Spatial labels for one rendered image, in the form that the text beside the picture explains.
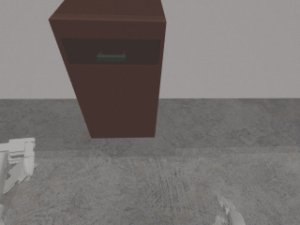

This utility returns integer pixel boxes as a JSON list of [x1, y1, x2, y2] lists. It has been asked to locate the cabinet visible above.
[[49, 0, 167, 139]]

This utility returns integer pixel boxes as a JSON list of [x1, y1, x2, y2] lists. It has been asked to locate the drawer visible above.
[[61, 37, 159, 66]]

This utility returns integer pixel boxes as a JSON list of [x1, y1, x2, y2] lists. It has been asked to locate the robot right hand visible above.
[[213, 194, 246, 225]]

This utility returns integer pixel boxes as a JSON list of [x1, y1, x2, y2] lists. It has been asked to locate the handle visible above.
[[97, 52, 126, 62]]

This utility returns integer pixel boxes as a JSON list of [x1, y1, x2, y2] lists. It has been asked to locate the robot left hand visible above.
[[0, 138, 38, 203]]

